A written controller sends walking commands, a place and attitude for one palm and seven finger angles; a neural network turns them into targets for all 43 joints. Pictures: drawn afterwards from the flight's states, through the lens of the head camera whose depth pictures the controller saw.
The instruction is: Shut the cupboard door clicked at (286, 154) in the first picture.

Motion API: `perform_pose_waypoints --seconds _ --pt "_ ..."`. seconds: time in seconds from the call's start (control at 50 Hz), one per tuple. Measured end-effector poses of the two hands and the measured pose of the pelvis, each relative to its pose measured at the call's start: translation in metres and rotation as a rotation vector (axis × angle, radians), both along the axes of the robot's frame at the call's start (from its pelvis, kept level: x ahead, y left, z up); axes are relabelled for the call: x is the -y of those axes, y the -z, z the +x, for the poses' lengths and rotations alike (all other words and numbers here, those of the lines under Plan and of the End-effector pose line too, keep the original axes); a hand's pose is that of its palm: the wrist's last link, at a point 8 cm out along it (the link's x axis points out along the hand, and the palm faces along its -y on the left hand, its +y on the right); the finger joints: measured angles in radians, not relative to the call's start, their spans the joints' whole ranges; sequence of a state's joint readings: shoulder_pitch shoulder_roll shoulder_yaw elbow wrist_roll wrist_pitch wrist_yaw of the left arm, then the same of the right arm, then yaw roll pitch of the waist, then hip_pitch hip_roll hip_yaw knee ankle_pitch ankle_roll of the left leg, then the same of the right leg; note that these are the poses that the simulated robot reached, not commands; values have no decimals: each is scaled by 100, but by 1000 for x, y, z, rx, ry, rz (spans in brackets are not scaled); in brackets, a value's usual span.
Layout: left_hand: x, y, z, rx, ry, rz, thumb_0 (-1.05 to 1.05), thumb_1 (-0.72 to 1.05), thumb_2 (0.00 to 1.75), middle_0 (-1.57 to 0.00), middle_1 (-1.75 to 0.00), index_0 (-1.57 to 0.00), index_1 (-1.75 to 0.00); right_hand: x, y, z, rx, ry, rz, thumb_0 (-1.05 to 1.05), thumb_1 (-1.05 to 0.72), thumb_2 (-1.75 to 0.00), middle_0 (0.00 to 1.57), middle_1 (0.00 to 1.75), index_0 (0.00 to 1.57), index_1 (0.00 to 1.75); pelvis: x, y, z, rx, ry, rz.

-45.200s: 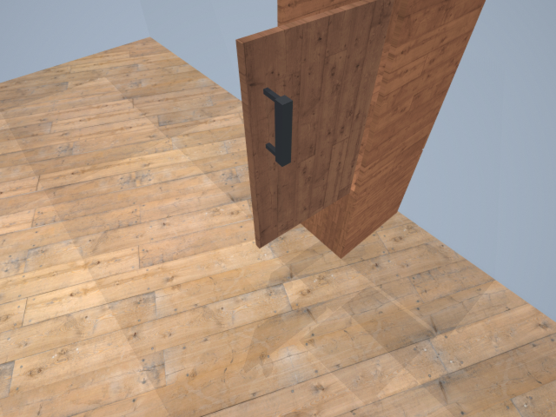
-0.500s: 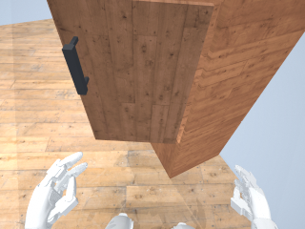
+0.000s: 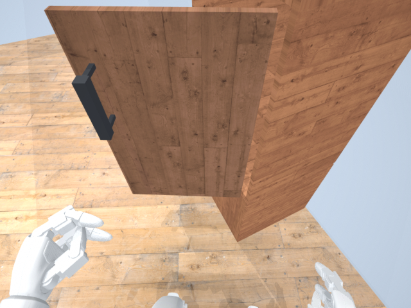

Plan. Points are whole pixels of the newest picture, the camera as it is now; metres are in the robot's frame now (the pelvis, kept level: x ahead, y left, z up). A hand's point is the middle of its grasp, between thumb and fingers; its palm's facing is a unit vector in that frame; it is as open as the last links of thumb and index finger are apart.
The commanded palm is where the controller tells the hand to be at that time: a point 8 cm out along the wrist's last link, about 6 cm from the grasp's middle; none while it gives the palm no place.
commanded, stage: raise the hand and make a fist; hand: left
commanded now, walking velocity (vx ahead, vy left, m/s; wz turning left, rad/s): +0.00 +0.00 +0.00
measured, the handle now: (99, 103) +0.46 +0.25 +0.14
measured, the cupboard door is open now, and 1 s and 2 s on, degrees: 62 62 62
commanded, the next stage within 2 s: bring the fist close to the handle in 1.06 s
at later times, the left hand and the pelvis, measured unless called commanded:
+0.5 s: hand (71, 223) +0.22 +0.22 +0.13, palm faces +0.04 -1.00 -0.05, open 3.1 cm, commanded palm +0.19 +0.27 +0.14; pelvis +0.01 +0.03 +0.02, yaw +0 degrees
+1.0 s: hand (85, 205) +0.24 +0.20 +0.15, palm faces +0.05 -1.00 -0.04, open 3.1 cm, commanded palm +0.21 +0.25 +0.15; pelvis +0.01 +0.01 +0.04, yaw +0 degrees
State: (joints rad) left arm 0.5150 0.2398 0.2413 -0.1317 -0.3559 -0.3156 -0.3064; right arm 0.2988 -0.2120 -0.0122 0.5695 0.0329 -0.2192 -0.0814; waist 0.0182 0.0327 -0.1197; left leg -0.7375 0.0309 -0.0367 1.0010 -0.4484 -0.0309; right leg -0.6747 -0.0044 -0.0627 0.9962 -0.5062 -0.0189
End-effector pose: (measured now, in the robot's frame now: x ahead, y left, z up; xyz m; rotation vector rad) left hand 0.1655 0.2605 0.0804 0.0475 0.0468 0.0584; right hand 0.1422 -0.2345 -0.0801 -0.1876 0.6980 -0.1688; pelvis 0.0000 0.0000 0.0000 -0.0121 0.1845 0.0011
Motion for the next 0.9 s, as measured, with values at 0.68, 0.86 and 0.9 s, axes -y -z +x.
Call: perform_pose_waypoints --seconds 0.68,0.86,0.9 --pt "-7 -69 47 98 25 8 2 90 90 -129 -149 -130 -149 -48 -53 38 134 -130 25 1 -90 -90 21 30 20 31 -22 -33 9 131 -11 -13" --pt "4 -67 54 57 28 -11 2 90 90 -130 -150 -130 -150 -22 -57 29 122 -81 2 1 -90 -90 21 30 20 30 -14 -38 11 141 1 -1" --pt "7 -66 53 56 24 -10 2 90 90 -130 -150 -130 -150 -17 -57 29 122 -76 -2 1 -90 -90 20 30 20 30 -12 -39 11 142 1 0"
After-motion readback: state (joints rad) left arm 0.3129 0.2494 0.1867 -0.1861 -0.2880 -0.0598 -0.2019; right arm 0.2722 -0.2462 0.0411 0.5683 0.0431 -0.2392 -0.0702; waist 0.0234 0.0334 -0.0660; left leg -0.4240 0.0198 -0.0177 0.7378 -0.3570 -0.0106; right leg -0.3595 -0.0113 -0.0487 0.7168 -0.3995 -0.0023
